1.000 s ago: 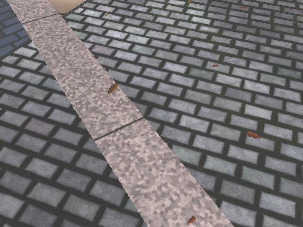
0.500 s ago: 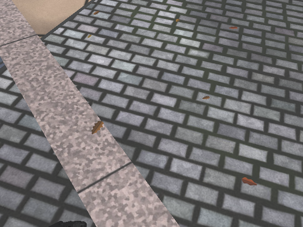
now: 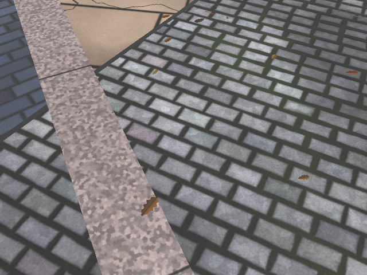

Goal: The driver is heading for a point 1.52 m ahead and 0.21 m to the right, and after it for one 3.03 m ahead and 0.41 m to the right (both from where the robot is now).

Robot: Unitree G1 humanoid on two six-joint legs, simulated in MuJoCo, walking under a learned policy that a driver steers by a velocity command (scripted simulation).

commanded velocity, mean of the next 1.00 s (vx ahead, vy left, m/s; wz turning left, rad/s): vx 0.50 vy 0.00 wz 0.00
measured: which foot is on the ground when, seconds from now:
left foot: up 0.00-0.10, down 0.12-0.70, up 0.72-1.00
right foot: down 0.00-0.12, up 0.14-0.68, down 0.70-1.00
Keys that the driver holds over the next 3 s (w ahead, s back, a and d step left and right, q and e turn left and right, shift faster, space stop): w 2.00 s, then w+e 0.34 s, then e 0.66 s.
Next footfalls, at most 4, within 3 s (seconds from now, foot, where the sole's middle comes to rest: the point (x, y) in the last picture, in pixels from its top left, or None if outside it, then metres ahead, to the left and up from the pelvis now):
0.12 left None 0.26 0.14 -0.78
0.70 right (232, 258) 0.56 -0.10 -0.78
1.24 left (172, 183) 0.87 0.14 -0.78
1.80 right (229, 132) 1.18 -0.10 -0.78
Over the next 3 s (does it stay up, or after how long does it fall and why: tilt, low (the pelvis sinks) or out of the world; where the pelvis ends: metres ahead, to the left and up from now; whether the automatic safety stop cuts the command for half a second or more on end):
stays up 1.46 -0.02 0.00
